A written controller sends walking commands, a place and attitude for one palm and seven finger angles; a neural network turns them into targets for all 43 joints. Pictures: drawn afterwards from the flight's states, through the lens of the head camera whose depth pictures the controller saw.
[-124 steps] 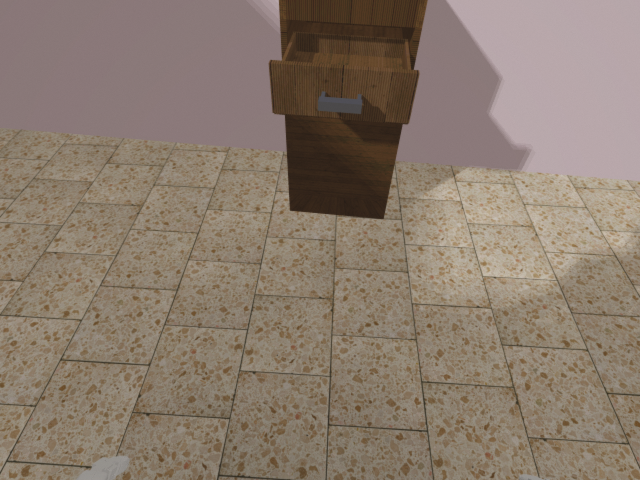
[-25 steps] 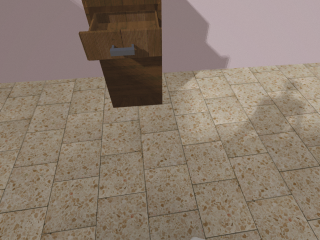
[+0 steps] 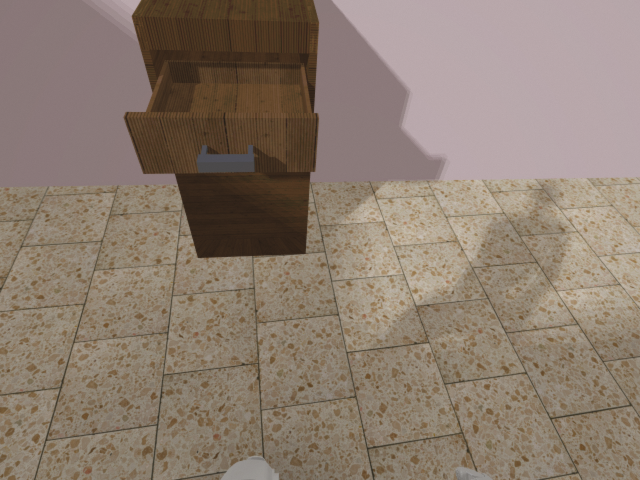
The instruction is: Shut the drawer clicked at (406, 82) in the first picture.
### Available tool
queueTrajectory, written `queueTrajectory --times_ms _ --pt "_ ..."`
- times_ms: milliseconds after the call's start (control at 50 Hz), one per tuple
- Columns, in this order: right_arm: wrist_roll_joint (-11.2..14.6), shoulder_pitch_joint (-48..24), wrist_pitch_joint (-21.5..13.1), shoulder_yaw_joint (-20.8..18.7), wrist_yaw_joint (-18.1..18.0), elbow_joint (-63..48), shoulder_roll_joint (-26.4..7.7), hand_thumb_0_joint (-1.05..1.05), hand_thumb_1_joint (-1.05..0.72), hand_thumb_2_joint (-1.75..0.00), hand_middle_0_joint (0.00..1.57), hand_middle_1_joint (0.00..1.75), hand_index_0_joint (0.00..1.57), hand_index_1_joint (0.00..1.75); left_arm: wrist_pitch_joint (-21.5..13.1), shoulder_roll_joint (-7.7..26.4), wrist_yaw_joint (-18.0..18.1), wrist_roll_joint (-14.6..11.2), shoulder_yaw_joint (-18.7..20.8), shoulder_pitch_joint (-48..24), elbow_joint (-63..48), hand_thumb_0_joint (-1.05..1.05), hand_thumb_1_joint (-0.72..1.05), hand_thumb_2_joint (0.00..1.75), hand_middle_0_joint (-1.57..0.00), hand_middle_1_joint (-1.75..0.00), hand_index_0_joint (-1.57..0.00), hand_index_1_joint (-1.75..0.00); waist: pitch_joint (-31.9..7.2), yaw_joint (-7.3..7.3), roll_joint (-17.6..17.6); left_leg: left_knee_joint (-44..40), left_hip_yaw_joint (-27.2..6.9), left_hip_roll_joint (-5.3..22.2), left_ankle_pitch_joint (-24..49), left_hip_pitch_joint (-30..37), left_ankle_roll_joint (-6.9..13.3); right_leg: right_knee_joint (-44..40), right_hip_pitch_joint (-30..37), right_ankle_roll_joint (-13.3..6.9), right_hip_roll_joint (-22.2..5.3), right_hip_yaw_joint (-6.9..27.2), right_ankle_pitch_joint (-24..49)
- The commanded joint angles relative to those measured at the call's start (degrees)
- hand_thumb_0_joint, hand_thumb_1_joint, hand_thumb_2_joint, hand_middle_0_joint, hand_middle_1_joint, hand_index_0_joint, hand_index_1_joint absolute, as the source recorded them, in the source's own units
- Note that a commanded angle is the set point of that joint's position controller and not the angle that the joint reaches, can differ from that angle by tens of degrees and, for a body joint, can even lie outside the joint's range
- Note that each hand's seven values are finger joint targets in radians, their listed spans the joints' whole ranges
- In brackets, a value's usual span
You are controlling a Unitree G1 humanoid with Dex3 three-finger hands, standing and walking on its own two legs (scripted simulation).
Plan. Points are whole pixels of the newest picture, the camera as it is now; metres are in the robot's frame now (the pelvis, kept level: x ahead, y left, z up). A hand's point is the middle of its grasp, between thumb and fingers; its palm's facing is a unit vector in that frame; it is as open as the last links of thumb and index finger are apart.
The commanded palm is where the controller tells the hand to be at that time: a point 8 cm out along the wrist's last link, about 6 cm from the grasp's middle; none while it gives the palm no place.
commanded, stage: walk to a spot facing it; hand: left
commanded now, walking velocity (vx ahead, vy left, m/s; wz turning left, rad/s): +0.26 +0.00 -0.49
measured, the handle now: (227, 156) +0.69 +0.28 -0.02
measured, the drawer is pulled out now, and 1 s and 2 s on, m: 0.30 0.30 0.30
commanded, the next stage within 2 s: turn to face it in 0.28 s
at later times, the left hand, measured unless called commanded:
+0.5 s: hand (234, 377) +0.29 +0.17 -0.16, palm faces -0.24 -0.95 -0.21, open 7.4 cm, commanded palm none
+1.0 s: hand (177, 432) +0.20 +0.24 -0.19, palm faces +0.07 -0.98 -0.19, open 7.3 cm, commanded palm none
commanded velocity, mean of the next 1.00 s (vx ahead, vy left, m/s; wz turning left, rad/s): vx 0.02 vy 0.00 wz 0.13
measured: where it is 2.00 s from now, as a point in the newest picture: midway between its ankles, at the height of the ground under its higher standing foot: outside the picture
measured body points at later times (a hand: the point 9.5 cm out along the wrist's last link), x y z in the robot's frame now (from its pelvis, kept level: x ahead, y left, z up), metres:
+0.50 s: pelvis +0.14 +0.02 +0.00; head +0.15 +0.01 +0.45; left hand +0.30 +0.22 -0.14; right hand +0.05 -0.20 -0.16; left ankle +0.12 +0.12 -0.73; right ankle +0.19 -0.11 -0.72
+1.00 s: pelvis +0.14 +0.04 +0.00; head +0.16 +0.08 +0.44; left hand +0.20 +0.29 -0.17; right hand +0.18 -0.21 -0.13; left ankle +0.15 +0.12 -0.73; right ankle +0.15 -0.10 -0.67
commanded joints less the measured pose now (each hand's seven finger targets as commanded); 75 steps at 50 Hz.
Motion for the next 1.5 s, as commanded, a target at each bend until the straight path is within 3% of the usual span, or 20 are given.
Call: queueTrajectory --times_ms 0,20,40,160,260,400,460,500,540,640,820,840,880,900,1020,1260,1380,1400,1440,1480 --pt "-0.9 21.3 -2.4 -3.6 -2.3 1.9 -13.4 0.0 -0.9 -0.9 0.2 0.3 0.2 0.3 -0.6 6.7 0.2 -1.0 2.4 2.9 -2.8 0.0 0.9 0.9 -0.2 -0.3 -0.2 -0.3 -8.8 -10.65 9.4 -11.2 -14.2 10.0 4.1 37.7 6.1 29.3 -24.4 -2.7 -4.2 1.9 19.1" --pt "-0.7 26.1 -2.2 -4.1 -2.5 2.7 -17.5 0.0 -0.9 -0.9 0.2 0.3 0.2 0.3 -0.7 5.0 -0.3 -1.3 1.9 2.3 -4.5 0.0 0.9 0.9 -0.2 -0.3 -0.2 -0.3 -11.9 -10.6 20.1 -20.7 -31.9 23.1 6.8 41.4 11.2 47.9 -34.6 -1.0 1.2 -1.1 -10.2" --pt "-0.1 22.5 -1.6 -3.3 -2.8 2.0 -15.5 0.0 -0.9 -0.9 0.2 0.3 0.2 0.3 -0.6 6.8 -0.1 -0.8 2.3 -0.8 -5.3 0.0 0.9 0.9 -0.2 -0.3 -0.2 -0.3 -8.0 -9.67 12.3 -23.1 -32.0 24.1 3.3 35.8 13.2 54.0 -37.0 -2.0 -2.8 3.1 -9.2" --pt "0.4 11.0 -3.2 -0.5 -3.6 0.5 -5.3 0.0 -0.9 -0.9 0.2 0.3 0.2 0.3 3.7 2.3 -1.8 0.1 2.7 -1.2 -4.8 0.0 0.9 0.9 -0.2 -0.3 -0.2 -0.3 1.2 -1.82 7.3 -24.0 -1.4 14.2 20.2 14.1 7.7 51.5 -33.2 1.5 -8.4 0.7 6.0" --pt "0.3 11.6 -2.4 -1.1 -3.8 0.0 -7.0 0.0 -0.9 -0.9 0.2 0.3 0.2 0.3 5.6 2.7 -2.4 0.2 3.1 -6.2 -7.9 0.0 0.9 0.9 -0.2 -0.3 -0.2 -0.3 1.0 -2.12 7.6 -23.0 5.0 13.4 25.5 17.0 8.4 41.0 -35.5 3.0 -8.7 -1.4 10.9" --pt "-0.5 15.3 -0.4 -1.6 -3.2 1.1 -8.8 0.0 -0.9 -0.9 0.2 0.3 0.2 0.3 5.2 3.6 -1.6 0.0 2.1 -15.5 -11.4 0.0 0.9 0.9 -0.2 -0.3 -0.2 -0.3 1.8 -5.66 8.8 -18.5 5.2 14.3 26.2 19.7 9.0 22.8 -28.3 2.2 -6.7 -4.3 7.0" --pt "-0.3 15.3 0.0 -0.9 -3.2 2.7 -7.7 0.0 -0.9 -0.9 0.2 0.3 0.2 0.3 3.7 4.0 -0.5 0.2 1.5 -10.7 -9.0 0.0 0.9 0.9 -0.2 -0.3 -0.2 -0.3 -1.5 -2.91 4.2 -11.3 4.6 11.4 20.7 16.5 6.1 8.4 -13.4 1.8 -5.3 -5.3 14.9" --pt "1.1 17.9 0.0 0.7 -2.5 3.0 -1.8 0.0 -0.9 -0.9 0.2 0.3 0.2 0.3 1.6 11.3 0.7 0.3 1.8 -6.5 -6.5 0.0 0.9 0.9 -0.2 -0.3 -0.2 -0.3 -9.1 -1.97 -12.1 0.3 7.0 3.3 -8.1 5.3 0.1 2.5 2.5 -2.2 -21.6 10.0 35.8" --pt "1.1 16.3 1.9 0.5 -2.9 2.8 -2.0 0.0 -0.9 -0.9 0.2 0.3 0.2 0.3 2.2 13.1 0.9 -0.4 1.5 -7.2 -6.7 0.0 0.9 0.9 -0.2 -0.3 -0.2 -0.3 -6.7 -1.93 -7.8 12.9 0.1 0.1 -26.8 6.5 -0.3 -1.1 -6.4 -9.8 -26.3 9.0 38.8" --pt "0.7 15.6 3.9 -0.7 -2.2 3.8 -2.9 0.0 -0.9 -0.9 0.2 0.3 0.2 0.3 3.0 10.6 2.0 -0.4 2.4 -15.0 -9.5 0.0 0.9 0.9 -0.2 -0.3 -0.2 -0.3 -2.2 -4.23 -5.5 25.3 -2.4 0.1 -16.7 2.9 -1.4 -4.0 -14.4 -7.8 -23.5 0.9 26.8" --pt "0.1 14.7 3.6 -1.3 -1.5 -0.2 -2.1 0.0 -0.9 -0.9 0.2 0.3 0.2 0.3 4.5 11.2 1.8 0.0 4.1 -13.7 -11.0 0.0 0.9 0.9 -0.2 -0.3 -0.2 -0.3 -2.9 -4.66 -5.5 -2.1 2.0 -2.0 -8.9 11.9 -1.2 3.8 -18.3 -3.6 -23.0 -6.4 12.7" --pt "0.1 16.7 3.2 -1.6 -1.4 0.4 -3.7 0.0 -0.9 -0.9 0.2 0.3 0.2 0.3 4.9 10.2 1.5 -0.5 3.8 -13.9 -11.3 0.0 0.9 0.9 -0.2 -0.3 -0.2 -0.3 -3.1 -5.88 -1.0 -10.6 0.0 -1.3 -2.9 17.3 -0.6 10.3 -22.1 -1.0 -20.9 -8.4 9.3" --pt "-0.7 20.0 2.6 -3.5 -2.4 -0.7 -13.4 0.0 -0.9 -0.9 0.2 0.3 0.2 0.3 5.6 5.3 0.6 -0.8 2.6 -18.4 -15.4 0.0 0.9 0.9 -0.2 -0.3 -0.2 -0.3 -0.1 -8.79 22.2 -24.3 -30.2 18.8 16.0 17.9 10.7 34.2 -38.5 5.1 -7.9 -8.2 -14.2" --pt "-0.7 19.3 2.7 -3.5 -2.6 -0.6 -13.9 0.0 -0.9 -0.9 0.2 0.3 0.2 0.3 5.6 6.9 0.5 -0.4 2.6 -20.1 -16.1 0.0 0.9 0.9 -0.2 -0.3 -0.2 -0.3 -0.8 -8.3 13.4 -23.3 -28.0 20.0 15.9 16.8 13.5 40.4 -37.1 3.9 -9.4 -2.4 -11.2" --pt "0.2 8.2 1.5 -2.1 -3.7 -3.6 -11.2 0.0 -0.9 -0.9 0.2 0.3 0.2 0.3 6.1 8.4 0.0 -0.4 3.4 -12.4 -9.4 0.0 0.9 0.9 -0.2 -0.3 -0.2 -0.3 -1.7 -3.56 7.2 -22.5 -13.9 7.6 16.2 18.6 8.2 46.1 -35.6 5.6 -8.1 0.6 5.1" --pt "-0.1 9.8 2.9 -2.5 -3.4 -2.0 -12.2 0.0 -0.9 -0.9 0.2 0.3 0.2 0.3 6.2 8.1 0.9 -0.8 2.3 -13.8 -9.6 0.0 0.9 0.9 -0.2 -0.3 -0.2 -0.3 -1.9 -5.78 8.3 -22.6 -20.6 8.2 12.6 21.5 11.5 26.5 -27.5 5.1 -5.6 0.4 -2.8" --pt "0.3 6.2 3.2 -2.4 -2.7 -2.0 -11.4 0.0 -0.9 -0.9 0.2 0.3 0.2 0.3 4.7 6.9 1.6 -1.1 1.9 -6.7 -7.5 0.0 0.9 0.9 -0.2 -0.3 -0.2 -0.3 -3.1 -2.31 6.5 -18.4 -20.2 4.8 6.1 11.1 8.4 5.9 -10.6 3.7 -4.3 -0.2 8.8" --pt "0.8 6.6 3.0 -2.1 -2.4 -1.8 -9.3 0.0 -0.9 -0.9 0.2 0.3 0.2 0.3 4.0 8.3 1.8 -0.7 2.0 -5.4 -7.1 0.0 0.9 0.9 -0.2 -0.3 -0.2 -0.3 -4.0 -1.92 1.3 -14.7 -17.9 1.6 -0.3 6.9 5.8 -1.8 -4.1 3.4 -6.8 2.6 10.7" --pt "0.5 5.1 3.5 -1.7 -2.1 -3.9 -6.3 0.0 -0.9 -0.9 0.2 0.3 0.2 0.3 3.6 15.0 1.6 -0.1 2.9 -4.6 -8.2 0.0 0.9 0.9 -0.2 -0.3 -0.2 -0.3 1.9 -0.67 -17.4 5.3 -7.0 -7.8 -19.4 -3.9 0.4 -15.2 -10.2 -5.5 -26.2 25.1 -12.9" --pt "-0.7 5.6 4.0 -2.6 -1.4 -2.4 -8.1 0.0 -0.9 -0.9 0.2 0.3 0.2 0.3 2.9 11.7 1.5 -0.4 2.7 -7.8 -8.9 0.0 0.9 0.9 -0.2 -0.3 -0.2 -0.3 6.8 -2.76 -15.1 16.1 -8.9 -5.2 -13.0 -6.0 0.9 -17.6 -16.4 -5.0 -22.4 21.5 -15.8"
